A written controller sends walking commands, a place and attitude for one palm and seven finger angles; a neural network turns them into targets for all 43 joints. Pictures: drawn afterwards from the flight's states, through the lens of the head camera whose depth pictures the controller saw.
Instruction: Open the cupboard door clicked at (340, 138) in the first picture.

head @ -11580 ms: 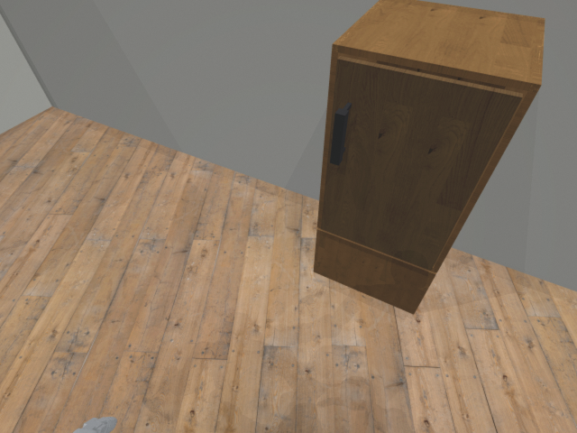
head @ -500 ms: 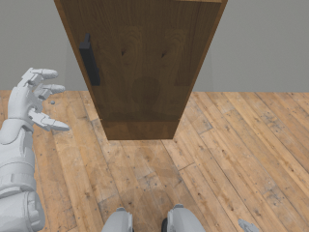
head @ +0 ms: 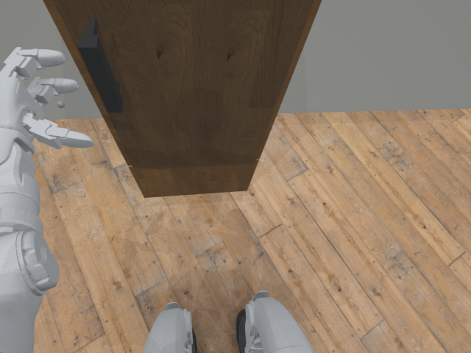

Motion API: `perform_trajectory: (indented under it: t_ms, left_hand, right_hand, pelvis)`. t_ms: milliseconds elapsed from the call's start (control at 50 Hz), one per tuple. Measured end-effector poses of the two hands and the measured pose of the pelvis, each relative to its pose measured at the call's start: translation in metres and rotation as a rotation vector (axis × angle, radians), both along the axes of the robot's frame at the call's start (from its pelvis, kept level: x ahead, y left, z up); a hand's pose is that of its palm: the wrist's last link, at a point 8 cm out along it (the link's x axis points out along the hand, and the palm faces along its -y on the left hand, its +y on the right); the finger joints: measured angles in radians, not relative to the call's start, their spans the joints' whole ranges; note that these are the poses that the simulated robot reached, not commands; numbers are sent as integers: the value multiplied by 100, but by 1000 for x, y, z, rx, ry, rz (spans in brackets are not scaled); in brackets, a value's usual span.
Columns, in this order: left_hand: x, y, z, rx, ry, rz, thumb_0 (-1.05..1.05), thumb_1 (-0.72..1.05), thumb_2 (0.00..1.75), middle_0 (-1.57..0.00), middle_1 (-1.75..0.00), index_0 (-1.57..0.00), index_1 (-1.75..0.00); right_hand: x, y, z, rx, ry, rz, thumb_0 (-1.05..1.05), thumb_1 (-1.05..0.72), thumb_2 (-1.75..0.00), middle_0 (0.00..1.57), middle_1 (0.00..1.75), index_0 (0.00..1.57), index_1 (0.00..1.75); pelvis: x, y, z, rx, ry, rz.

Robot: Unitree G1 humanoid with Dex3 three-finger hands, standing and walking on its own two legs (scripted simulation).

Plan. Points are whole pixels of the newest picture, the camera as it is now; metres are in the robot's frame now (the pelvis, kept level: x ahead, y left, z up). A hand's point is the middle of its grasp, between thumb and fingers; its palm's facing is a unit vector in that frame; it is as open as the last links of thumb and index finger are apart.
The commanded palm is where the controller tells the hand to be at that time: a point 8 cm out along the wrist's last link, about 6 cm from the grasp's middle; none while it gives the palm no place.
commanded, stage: move the hooked fingers beside the handle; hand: left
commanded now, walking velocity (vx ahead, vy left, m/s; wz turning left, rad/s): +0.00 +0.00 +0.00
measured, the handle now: (104, 69) +0.58 +0.19 +0.06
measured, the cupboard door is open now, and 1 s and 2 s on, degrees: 0 0 0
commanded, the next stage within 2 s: slide the fingers in behind the handle in 0.96 s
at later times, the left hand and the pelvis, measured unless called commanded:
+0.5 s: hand (58, 97) +0.52 +0.25 +0.06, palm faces +0.04 -1.00 -0.01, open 13.9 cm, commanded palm +0.50 +0.28 +0.06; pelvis +0.01 +0.00 +0.00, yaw -1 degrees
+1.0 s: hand (74, 95) +0.52 +0.23 +0.06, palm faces +0.01 -1.00 -0.02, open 14.0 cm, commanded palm +0.50 +0.27 +0.06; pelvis +0.01 +0.00 +0.00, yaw +0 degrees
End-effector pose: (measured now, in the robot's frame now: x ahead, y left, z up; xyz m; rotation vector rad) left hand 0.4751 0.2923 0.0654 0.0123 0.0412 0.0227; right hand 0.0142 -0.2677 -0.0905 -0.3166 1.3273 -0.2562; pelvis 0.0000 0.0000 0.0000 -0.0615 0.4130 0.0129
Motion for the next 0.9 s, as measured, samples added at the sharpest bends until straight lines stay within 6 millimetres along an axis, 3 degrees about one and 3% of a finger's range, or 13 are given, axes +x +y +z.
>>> perform_trajectory:
  t_ms: [220,340,540,640,740,900]
  left_hand:
    - [37,-9,-2,2,12,2,-1,-50,30,-30,-120,-30,-120]
    - [33,-3,-7,7,21,7,-1,-49,30,-30,-120,-31,-121]
    - [17,9,-5,-3,16,14,-1,-50,30,-30,-120,-30,-120]
    - [14,4,-1,-5,-1,-8,-1,-50,30,-29,-120,-30,-120]
    - [16,-2,-8,-20,31,-8,-1,-50,30,-30,-120,-30,-120]
    - [23,-6,-4,7,-20,-1,-1,-50,30,-30,-120,-30,-120]
  right_hand:
    - [-25,4,-1,4,96,-48,0,-91,-90,21,30,20,30]
    - [-30,9,2,27,123,-75,0,-91,-90,21,30,20,30]
    - [-10,9,7,23,99,-46,0,-91,-90,21,30,20,30]
    - [5,7,7,13,65,-23,0,-91,-90,21,30,20,30]
    - [16,6,6,5,28,-5,0,-91,-90,21,30,20,30]
    - [11,10,-2,17,35,-11,0,-91,-90,21,30,20,30]
  pelvis:
    - [3,0,-5,-8,45,-10]
    - [8,0,-1,-6,45,-24]
    - [14,2,5,-13,23,-9]
    - [14,4,6,-16,14,0]
    - [12,5,4,-15,13,2]
    - [9,6,-1,-16,24,-1]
